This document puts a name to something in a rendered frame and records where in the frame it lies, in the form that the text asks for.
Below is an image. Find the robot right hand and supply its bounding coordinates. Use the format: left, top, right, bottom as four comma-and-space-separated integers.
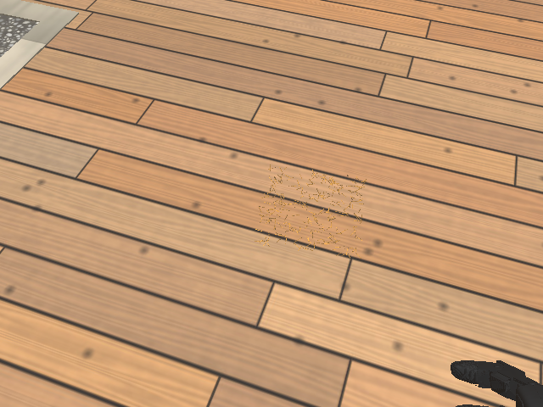
451, 360, 543, 407

